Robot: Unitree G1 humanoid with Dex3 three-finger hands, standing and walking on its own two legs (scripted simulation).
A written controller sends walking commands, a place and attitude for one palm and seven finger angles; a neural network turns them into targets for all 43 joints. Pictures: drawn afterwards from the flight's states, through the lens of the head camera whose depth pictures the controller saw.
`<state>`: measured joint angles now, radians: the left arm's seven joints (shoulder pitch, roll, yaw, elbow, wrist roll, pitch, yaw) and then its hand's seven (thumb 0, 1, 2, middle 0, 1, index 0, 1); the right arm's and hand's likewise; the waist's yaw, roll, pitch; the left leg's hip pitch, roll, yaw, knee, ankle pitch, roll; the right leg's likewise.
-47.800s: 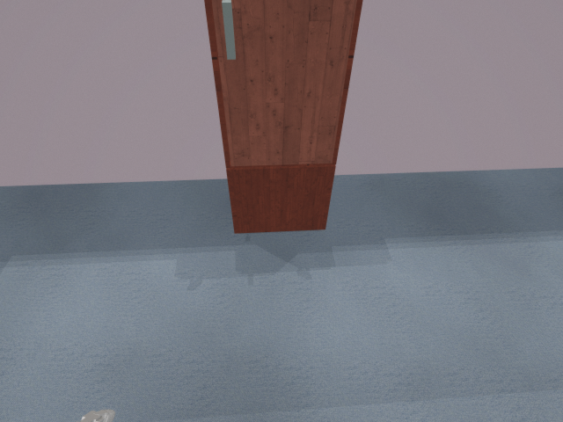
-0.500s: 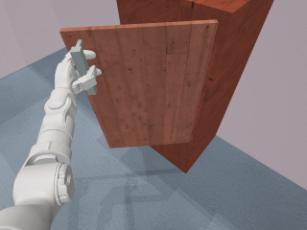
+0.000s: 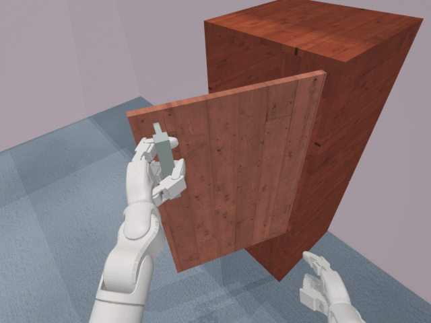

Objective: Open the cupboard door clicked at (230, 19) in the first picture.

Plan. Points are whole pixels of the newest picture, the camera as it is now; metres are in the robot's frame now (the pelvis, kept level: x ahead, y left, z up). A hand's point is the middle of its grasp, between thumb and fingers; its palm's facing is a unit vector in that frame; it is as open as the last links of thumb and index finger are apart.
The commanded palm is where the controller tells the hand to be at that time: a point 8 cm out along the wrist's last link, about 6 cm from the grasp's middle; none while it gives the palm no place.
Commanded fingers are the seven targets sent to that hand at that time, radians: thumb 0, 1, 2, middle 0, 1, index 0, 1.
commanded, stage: pull the door open along its arc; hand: left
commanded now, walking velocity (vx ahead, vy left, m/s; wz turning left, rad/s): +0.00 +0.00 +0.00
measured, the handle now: (165, 161) +0.36 +0.13 +0.15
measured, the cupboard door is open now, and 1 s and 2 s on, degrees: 69 80 78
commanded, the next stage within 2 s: open thumb and fingers to let go in 0.46 s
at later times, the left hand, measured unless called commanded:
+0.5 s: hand (203, 210) +0.25 +0.04 +0.16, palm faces +0.22 -0.98 +0.00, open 6.7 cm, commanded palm +0.20 +0.08 +0.15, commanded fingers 0.00 0.90 0.90 -0.40 -1.35 -0.40 -1.35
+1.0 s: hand (186, 202) +0.25 +0.07 +0.17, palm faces +0.32 -0.95 +0.01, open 11.2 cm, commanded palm +0.21 +0.09 +0.15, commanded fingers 0.00 -0.50 0.30 -0.29 -1.15 -0.29 -1.15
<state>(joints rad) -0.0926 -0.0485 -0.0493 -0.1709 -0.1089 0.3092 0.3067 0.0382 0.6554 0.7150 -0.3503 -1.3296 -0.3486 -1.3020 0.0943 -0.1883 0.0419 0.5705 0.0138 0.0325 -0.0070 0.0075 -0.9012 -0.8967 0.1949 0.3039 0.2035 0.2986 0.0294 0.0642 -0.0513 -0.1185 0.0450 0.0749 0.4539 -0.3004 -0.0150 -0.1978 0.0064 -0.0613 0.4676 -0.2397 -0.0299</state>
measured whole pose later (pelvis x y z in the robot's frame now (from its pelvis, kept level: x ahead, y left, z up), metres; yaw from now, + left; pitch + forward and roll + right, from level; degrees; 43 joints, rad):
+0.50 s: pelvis +0.00 -0.01 -0.01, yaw +2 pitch -3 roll +0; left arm 0.18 -0.03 -0.34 -0.51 -0.04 0.39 0.49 0.03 0.63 0.68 -0.34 -1.30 -0.30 -1.31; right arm 0.13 -0.19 0.02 0.61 -0.02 0.12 0.07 0.01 -0.90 -0.90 0.19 0.30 0.20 0.30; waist 0.01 0.11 -0.03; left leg -0.14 0.06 0.03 0.54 -0.34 -0.03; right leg -0.20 0.01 -0.10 0.53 -0.28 -0.05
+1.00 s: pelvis -0.03 +0.00 +0.00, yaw +3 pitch -6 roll -1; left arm -0.06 -0.10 -0.28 -0.23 0.02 0.34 0.52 0.01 -0.08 0.49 -0.36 -1.24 -0.33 -1.25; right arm 0.08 -0.17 0.04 0.65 -0.02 0.07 0.01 0.01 -0.90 -0.90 0.19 0.30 0.20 0.30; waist 0.04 0.08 0.00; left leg -0.14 0.03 0.00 0.52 -0.28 -0.01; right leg -0.17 -0.01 -0.12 0.47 -0.21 -0.03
